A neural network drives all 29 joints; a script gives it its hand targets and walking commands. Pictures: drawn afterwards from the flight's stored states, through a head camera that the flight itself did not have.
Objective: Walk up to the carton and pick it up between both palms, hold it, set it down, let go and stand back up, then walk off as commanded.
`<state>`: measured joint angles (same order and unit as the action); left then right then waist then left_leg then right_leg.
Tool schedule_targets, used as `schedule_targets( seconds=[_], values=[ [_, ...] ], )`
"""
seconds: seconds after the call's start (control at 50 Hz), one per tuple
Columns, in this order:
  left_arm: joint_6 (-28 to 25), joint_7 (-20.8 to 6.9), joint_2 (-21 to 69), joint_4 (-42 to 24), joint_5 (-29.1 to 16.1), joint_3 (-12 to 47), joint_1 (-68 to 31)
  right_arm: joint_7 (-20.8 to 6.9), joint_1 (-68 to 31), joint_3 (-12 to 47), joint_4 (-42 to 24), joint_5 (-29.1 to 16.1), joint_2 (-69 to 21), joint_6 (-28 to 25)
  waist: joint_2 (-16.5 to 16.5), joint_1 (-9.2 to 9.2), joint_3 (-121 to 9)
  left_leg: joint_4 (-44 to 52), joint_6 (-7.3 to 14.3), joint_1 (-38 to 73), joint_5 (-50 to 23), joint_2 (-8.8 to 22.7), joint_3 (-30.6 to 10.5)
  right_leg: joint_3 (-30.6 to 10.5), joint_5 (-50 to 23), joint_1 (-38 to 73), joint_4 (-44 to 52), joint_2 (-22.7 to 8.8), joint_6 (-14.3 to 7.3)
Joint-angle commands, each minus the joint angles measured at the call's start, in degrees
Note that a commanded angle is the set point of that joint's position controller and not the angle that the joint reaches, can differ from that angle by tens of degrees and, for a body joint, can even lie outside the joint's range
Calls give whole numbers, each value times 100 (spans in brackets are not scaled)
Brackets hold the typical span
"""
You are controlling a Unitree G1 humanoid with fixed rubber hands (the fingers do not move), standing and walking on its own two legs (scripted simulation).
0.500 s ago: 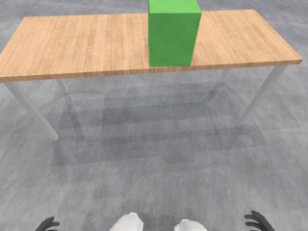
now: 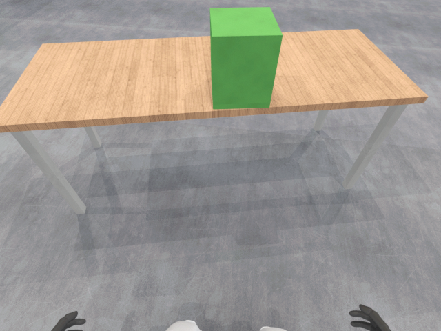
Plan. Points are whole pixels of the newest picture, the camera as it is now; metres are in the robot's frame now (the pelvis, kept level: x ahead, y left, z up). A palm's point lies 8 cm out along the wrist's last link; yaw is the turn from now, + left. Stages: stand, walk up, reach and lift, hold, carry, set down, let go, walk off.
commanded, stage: stand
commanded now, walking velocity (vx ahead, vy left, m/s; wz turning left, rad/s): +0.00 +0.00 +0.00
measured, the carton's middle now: (240, 59) +0.94 -0.04 +0.01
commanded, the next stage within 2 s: none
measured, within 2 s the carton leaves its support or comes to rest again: neither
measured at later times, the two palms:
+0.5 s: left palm out of the picture +0.12 +0.30 -0.08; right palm out of the picture +0.15 -0.29 -0.09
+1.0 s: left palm out of the picture +0.12 +0.30 -0.07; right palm out of the picture +0.15 -0.29 -0.08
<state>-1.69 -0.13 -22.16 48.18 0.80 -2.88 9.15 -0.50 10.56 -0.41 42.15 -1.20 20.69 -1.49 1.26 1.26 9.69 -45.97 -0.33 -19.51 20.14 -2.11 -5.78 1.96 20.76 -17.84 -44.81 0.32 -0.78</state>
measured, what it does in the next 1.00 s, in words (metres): stands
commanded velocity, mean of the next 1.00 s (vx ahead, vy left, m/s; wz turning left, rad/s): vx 0.00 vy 0.00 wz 0.00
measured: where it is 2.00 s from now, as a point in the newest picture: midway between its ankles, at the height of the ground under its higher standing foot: outside the picture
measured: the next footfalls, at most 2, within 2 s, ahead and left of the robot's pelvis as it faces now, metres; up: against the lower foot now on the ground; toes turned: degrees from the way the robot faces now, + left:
none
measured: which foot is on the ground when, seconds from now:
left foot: down 0.00-1.00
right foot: down 0.00-1.00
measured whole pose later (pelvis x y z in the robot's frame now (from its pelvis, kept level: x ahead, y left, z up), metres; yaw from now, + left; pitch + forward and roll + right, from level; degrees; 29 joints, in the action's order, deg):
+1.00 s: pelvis +0.01 -0.01 +0.01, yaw +0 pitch -4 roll +0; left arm -2.1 -0.5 -22.2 48.3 0.8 -2.9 9.0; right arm -0.2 10.1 1.1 42.3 -1.2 20.7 -1.5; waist 1.3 1.3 5.4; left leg -42.7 -1.1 -18.8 19.6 -2.0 -5.8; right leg 2.0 21.1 -17.8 -43.2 0.3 -1.3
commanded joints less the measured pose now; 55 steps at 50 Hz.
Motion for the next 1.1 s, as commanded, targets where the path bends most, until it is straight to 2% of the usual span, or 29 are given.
schedule_targets(
  seconds=[0.0, 0.04, 0.1, 0.12, 0.14, 0.16, 0.2, 0.22, 0.26, 0.3, 0.32, 0.36, 0.4, 0.42, 0.44, 0.46, 0.48, 0.5, 0.54, 0.6, 0.68, 0.74, 0.76, 0.82, 0.9, 0.94, 0.96, 1.04, 1.08],
  values=[
    [-158, -47, -1400, 40, -68, -338, -228, 104, -361, -343, 178, 208, 1386, -225, 84, -33, -982, 1695, 421, -28, -111, 565, -725, -1093, 263, 155, 1525, -604, -330],
    [-182, -69, -1276, -20, -17, -292, -142, 98, -593, -329, 122, 195, 1360, -186, 419, 115, -1101, 1679, 402, 12, -42, 556, -716, -1078, 249, 250, 1541, -652, -420],
    [-191, -60, -1297, -97, 12, -281, -529, 86, -320, -409, 174, 151, 1322, -156, -412, -171, -1273, 1226, 433, 387, -367, 529, -497, -1389, -78, 108, 1816, -847, -434],
    [-213, -55, -1395, -11, -31, -310, -399, 29, -318, -331, 142, 181, 1203, -191, -196, -123, -1337, 1207, 348, 527, -404, 474, -385, -1585, 95, -7, 1813, -1064, -454],
    [-201, -7, -1281, -8, -32, -274, -498, 76, -158, -319, 186, 237, 1277, -183, 270, -224, -1076, 1502, 430, 551, -402, 512, -569, -1428, 139, -168, 1765, -833, -396],
    [-200, -11, -1064, -22, -84, -184, -467, 97, -449, -307, 132, 240, 1377, -183, 436, -40, -1139, 1815, 487, 417, -583, 773, -897, -1204, -227, -48, 1457, -759, -364],
    [-177, 8, -1255, -45, -60, -270, -398, 101, -684, -237, 144, 213, 1243, -168, 389, 65, -1055, 1793, 546, 4, -530, 794, -934, -999, -205, 348, 1510, -514, -324],
    [-186, -18, -1307, -14, -64, -266, -469, 66, -612, -306, 119, 162, 1265, -192, -115, 32, -1051, 1603, 514, -116, -232, 683, -814, -1203, -129, 369, 1780, -625, -328],
    [-195, -25, -1441, 22, -41, -277, -462, 57, -398, -292, 172, 166, 1294, -143, 84, -108, -1070, 1771, 365, 269, -5, 502, -562, -1386, 140, 30, 1842, -902, -427],
    [-215, -31, -1078, 32, -50, -227, -541, 78, -710, -317, 116, 219, 1354, -198, 348, -83, -974, 1961, 483, 219, -76, 696, -758, -1025, -377, 60, 1711, -606, -365],
    [-196, -32, -1229, 106, -48, -234, -254, 60, -408, -245, 122, 224, 1210, -192, -11, -127, -1017, 1892, 485, 303, -59, 687, -758, -1092, -168, 186, 1758, -614, -367],
    [-261, -60, -1199, -51, -67, -244, -479, 58, -556, -265, 93, 182, 1204, -204, 321, -51, -1511, 1652, 398, 553, -626, 627, -563, -1104, -420, 300, 1616, -757, -350],
    [-245, -60, -1284, 35, -36, -229, -534, 78, -312, -274, 270, 142, 1292, -171, 143, -131, -1391, 1483, 352, 553, -1036, 469, -444, -1281, -616, 223, 1753, -975, -526],
    [-251, -48, -1286, 18, -18, -213, -432, 89, -352, -253, 274, 160, 1164, -154, 70, -247, -1604, 1412, 396, 694, -1154, 563, -429, -1164, -886, 330, 1765, -815, -392],
    [-254, -49, -1288, 51, -169, -216, -299, 97, -449, -256, 90, 195, 1374, -194, 25, 6, -1506, 1411, 475, 492, -1268, 594, -744, -1130, -990, 339, 1491, -759, -360],
    [-281, -48, -1263, 70, -26, -224, -423, 98, -576, -321, 74, 150, 1392, -211, 252, -182, -1499, 1286, 337, 527, -1227, 505, -342, -1215, -1063, 305, 1556, -885, -445],
    [-232, -22, -1302, 54, -34, -202, -325, 96, -242, -247, 77, 126, 1233, -211, -33, -129, -1526, 1285, 360, 666, -1111, 496, -568, -1432, -788, 203, 1646, -939, -531],
    [-223, -54, -1391, 120, -90, -236, -240, 82, -92, -264, 298, 149, 1257, -144, -47, -132, -1505, 1467, 376, 484, -895, 519, -592, -1089, -511, 275, 1548, -803, -420],
    [-180, -33, -1256, 1, -117, -231, -477, 76, -578, -340, 40, 122, 1521, -163, 346, -50, -1480, 1658, 382, 380, -697, 635, -724, -1247, -445, 248, 1643, -876, -457],
    [-190, -17, -1146, 86, -41, -162, -377, 118, -479, -208, 62, 168, 1201, -225, -201, -93, -1173, 1563, 426, 142, -782, 629, -625, -1185, -538, 360, 1809, -821, -437],
    [-213, -15, -1407, -9, -61, -229, -630, 74, -327, -205, 221, 141, 1302, -188, 21, -165, -1418, 1336, 322, 589, -1193, 490, -356, -1451, -943, 205, 1719, -1092, -562],
    [-223, -20, -1200, 0, -79, -178, -452, 64, -633, -261, 109, 162, 1361, -224, 344, -33, -1465, 1560, 403, 567, -1219, 663, -613, -961, -1122, 319, 1571, -720, -406],
    [-215, -29, -1370, 17, -53, -245, -373, 67, -423, -242, 177, 128, 1380, -189, 31, -94, -1376, 1593, 372, 410, -1302, 594, -663, -1039, -972, 363, 1596, -659, -353],
    [-176, -19, -1227, 3, -62, -257, -471, 91, -443, -247, 118, 142, 1317, -202, 45, -139, -1336, 1551, 359, 478, -991, 573, -478, -1050, -586, 210, 1667, -759, -374],
    [-165, -27, -1236, 36, -70, -234, -502, 103, -520, -262, 181, 168, 1455, -219, 107, -54, -1109, 1863, 497, -131, -210, 660, -819, -964, -203, 391, 1714, -586, -352],
    [-199, -64, -1217, 51, -49, -212, -417, 69, -670, -279, 52, 166, 1293, -183, 454, -121, -1034, 1726, 375, 217, -351, 605, -561, -1165, 155, 22, 1982, -804, -420],
    [-165, -72, -1238, 25, -84, -236, -569, 61, -434, -223, 130, 159, 1414, -187, 20, -73, -1257, 1636, 395, 99, -394, 540, -596, -1094, -22, 216, 1822, -718, -384],
    [-168, -62, -1196, 58, -59, -208, -492, 91, -602, -198, 228, 193, 1425, -211, 262, -71, -1057, 1779, 384, 361, -722, 663, -724, -1067, -30, 11, 1737, -688, -399],
    [-163, -36, -1308, 84, -162, -258, -363, 71, -655, -207, 139, 193, 1392, -201, -155, 46, -1176, 1758, 433, 132, -519, 620, -689, -956, -370, 361, 1673, -594, -320]
  ],
)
